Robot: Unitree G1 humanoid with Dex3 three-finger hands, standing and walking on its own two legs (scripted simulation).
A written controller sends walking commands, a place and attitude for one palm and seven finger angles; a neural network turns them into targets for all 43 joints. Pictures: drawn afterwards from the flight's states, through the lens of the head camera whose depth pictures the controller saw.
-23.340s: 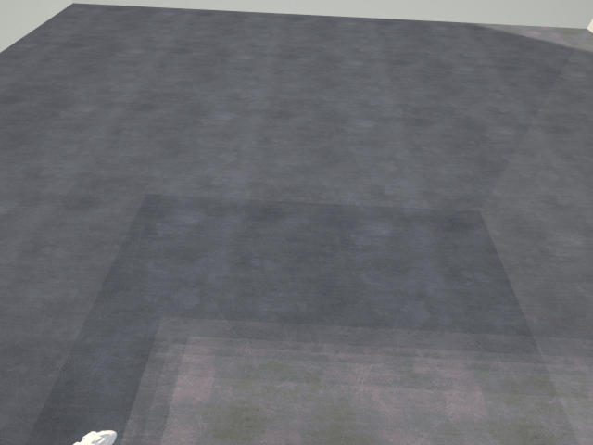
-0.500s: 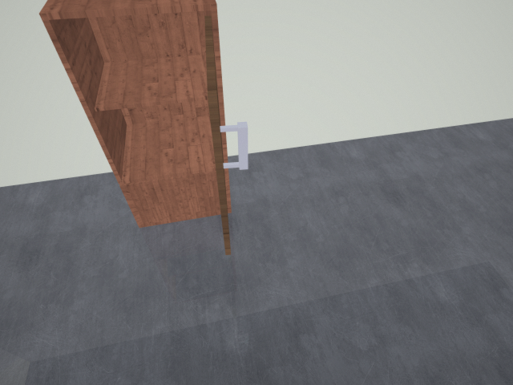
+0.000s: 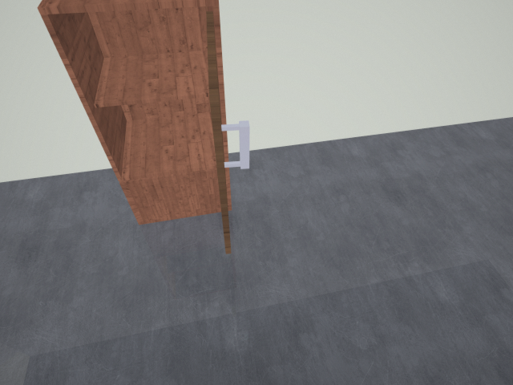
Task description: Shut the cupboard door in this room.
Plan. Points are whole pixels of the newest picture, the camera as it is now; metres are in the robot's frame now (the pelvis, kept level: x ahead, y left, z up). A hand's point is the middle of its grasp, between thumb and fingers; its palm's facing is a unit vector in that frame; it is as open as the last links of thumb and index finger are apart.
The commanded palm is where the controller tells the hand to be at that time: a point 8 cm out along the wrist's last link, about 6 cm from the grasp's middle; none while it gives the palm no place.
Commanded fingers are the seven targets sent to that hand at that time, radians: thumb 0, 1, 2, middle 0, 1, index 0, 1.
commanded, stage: walk around to get in front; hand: left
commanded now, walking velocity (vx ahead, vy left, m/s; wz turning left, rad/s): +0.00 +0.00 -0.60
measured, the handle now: (235, 146) +0.62 +0.09 -0.02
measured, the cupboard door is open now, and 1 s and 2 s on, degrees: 85 85 85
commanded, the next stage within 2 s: none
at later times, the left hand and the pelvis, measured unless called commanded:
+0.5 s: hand out of the picture +0.08 +0.15 -0.17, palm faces -0.13 -0.95 -0.30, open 7.4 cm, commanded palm none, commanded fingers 0.00 0.90 0.90 -0.20 -0.30 -0.20 -0.30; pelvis +0.00 -0.05 -0.01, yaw -12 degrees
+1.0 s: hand (167, 368) +0.18 +0.18 -0.18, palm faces -0.40 -0.88 -0.26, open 7.4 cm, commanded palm none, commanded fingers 0.00 0.90 0.90 -0.20 -0.30 -0.20 -0.30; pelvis +0.04 +0.00 -0.01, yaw -29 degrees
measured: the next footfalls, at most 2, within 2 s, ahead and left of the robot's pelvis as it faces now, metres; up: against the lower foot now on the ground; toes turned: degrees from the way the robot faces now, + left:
left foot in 1.00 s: +0.12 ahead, +0.10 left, +0.00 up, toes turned -30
right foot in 1.54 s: -0.01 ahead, -0.13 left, +0.00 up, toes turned -59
